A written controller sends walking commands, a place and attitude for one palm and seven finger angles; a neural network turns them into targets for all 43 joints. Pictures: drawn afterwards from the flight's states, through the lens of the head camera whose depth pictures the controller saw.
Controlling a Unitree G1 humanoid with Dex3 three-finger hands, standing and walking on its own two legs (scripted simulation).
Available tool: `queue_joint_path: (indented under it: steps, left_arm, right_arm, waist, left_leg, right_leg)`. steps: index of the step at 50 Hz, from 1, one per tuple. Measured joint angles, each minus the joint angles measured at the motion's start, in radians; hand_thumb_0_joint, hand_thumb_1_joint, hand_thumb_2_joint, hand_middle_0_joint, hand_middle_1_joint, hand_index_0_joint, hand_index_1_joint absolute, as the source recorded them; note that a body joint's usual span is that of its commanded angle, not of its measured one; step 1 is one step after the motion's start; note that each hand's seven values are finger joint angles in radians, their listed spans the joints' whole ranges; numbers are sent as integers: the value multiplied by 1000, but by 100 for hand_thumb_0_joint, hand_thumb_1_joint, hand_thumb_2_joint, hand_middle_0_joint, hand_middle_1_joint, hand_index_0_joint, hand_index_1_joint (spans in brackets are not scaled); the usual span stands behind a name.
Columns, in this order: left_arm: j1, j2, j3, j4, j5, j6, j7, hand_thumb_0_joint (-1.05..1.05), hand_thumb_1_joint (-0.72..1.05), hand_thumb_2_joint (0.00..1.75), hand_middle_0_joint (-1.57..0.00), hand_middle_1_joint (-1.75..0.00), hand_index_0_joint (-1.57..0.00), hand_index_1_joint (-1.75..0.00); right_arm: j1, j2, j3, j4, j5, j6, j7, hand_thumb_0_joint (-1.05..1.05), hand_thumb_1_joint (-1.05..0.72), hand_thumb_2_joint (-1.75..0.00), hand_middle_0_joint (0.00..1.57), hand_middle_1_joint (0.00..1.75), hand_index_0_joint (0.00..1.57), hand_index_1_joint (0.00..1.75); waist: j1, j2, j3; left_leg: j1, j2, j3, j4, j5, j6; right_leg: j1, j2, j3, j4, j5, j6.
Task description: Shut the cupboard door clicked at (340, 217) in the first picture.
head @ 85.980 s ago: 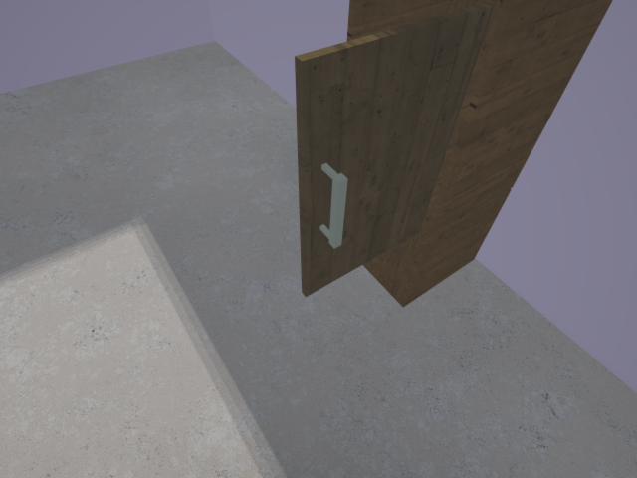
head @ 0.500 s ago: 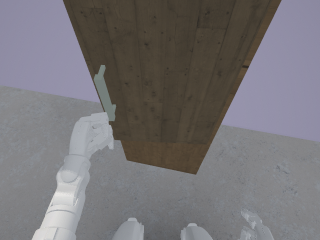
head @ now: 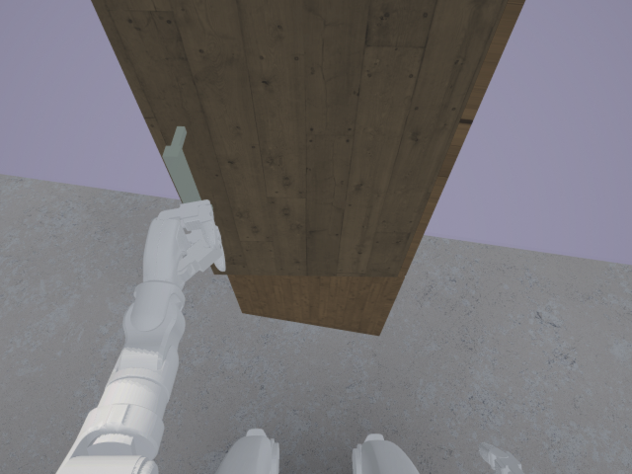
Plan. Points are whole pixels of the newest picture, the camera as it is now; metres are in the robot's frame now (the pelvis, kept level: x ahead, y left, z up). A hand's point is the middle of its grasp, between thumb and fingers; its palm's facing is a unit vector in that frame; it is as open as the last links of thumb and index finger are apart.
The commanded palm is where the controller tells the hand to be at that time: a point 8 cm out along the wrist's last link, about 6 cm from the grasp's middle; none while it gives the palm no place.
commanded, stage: bring the fist close to the handle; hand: left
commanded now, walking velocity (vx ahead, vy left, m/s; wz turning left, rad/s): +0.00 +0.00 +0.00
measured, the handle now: (193, 187) +0.49 +0.18 +0.05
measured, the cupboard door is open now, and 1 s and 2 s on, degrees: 9 0 0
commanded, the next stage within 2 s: push the door shut along its arc in 0.08 s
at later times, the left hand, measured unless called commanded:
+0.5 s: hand (221, 223) +0.42 +0.13 +0.06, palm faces -0.11 -0.99 -0.04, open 3.1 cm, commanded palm +0.41 +0.18 +0.05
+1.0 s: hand (229, 196) +0.47 +0.12 +0.05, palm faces -0.23 -0.97 -0.04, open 3.1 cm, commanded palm +0.48 +0.16 +0.05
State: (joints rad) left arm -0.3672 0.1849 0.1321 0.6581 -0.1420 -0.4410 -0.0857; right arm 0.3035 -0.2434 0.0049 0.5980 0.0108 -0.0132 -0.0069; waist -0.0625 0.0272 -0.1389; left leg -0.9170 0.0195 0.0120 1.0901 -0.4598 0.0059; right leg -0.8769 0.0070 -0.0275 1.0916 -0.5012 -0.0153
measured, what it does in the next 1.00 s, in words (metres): stands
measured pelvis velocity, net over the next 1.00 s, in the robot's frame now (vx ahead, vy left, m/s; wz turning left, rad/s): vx -0.02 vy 0.01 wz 0.00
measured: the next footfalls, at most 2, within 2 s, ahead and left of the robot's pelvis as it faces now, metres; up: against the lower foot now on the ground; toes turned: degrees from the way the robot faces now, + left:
none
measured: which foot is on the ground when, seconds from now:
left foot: down 0.00-1.00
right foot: down 0.00-1.00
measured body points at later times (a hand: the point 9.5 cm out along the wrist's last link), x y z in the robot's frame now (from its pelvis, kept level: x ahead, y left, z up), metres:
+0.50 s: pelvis -0.01 +0.00 -0.01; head +0.08 +0.00 +0.43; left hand +0.42 +0.18 +0.06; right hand +0.10 -0.26 -0.12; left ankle +0.04 +0.12 -0.66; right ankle +0.01 -0.11 -0.66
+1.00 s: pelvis -0.02 +0.01 -0.03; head +0.10 +0.02 +0.41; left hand +0.48 +0.18 +0.06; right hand +0.01 -0.26 -0.14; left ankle +0.04 +0.12 -0.66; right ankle +0.01 -0.11 -0.66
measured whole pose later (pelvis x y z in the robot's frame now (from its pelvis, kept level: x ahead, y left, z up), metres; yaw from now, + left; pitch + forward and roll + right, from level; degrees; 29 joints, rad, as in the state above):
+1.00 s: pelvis -0.02 +0.01 -0.03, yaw +0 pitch +22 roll -2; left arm -0.88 0.37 0.21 1.13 -0.12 -0.43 -0.31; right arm 0.37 -0.27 0.01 0.66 0.01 -0.01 -0.01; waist -0.14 0.04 -0.14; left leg -1.13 0.02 -0.02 1.21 -0.47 0.02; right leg -1.07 0.01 -0.05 1.19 -0.51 -0.01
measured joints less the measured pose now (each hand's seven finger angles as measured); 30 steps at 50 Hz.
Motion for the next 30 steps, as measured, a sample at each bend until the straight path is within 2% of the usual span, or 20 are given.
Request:
queue_joint_path:
  steps: [9,14,20,30]
  left_arm:
    - [-24,20,18,24,-14,-12,-26,2,90,90,-130,-150,-130,-150]
    - [-19,19,1,29,-17,-9,-45,2,90,90,-130,-150,-130,-150]
    - [-127,37,2,129,-5,-14,-67,2,89,90,-130,-150,-130,-150]
    - [-290,90,50,281,-2,0,-131,2,90,90,-131,-150,-130,-150]
  right_arm:
    - [-14,-3,-3,8,3,-1,-4,1,-91,-90,20,30,20,30]
    - [-17,-6,-3,2,7,-2,-4,1,-91,-90,20,30,20,30]
    - [-41,-6,4,12,7,-12,-13,1,-91,-90,20,30,20,30]
    - [-13,-10,7,19,8,0,-6,1,-91,-90,20,30,20,30]
  waist:
    - [2,-1,-3]
    - [7,2,-5]
    - [-4,-2,2]
    - [-29,3,-4]
  left_leg:
    - [-7,2,-4,3,2,-2]
    - [1,-1,-6,-1,4,-1]
    - [-31,-5,-16,22,3,-1]
    - [-86,-1,-12,53,-4,2]
  right_leg:
    - [-5,2,-3,1,2,-2]
    - [4,-1,-6,-5,3,-1]
    - [-21,-4,-16,15,0,-1]
    - [-76,-1,-12,43,-3,1]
